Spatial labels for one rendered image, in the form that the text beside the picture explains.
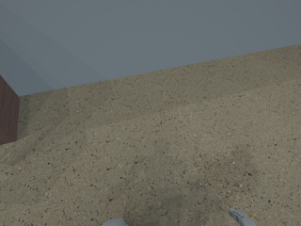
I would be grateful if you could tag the cupboard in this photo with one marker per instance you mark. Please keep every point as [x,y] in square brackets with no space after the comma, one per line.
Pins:
[9,113]

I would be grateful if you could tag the robot right hand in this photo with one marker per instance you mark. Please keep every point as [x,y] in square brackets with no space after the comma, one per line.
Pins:
[241,218]

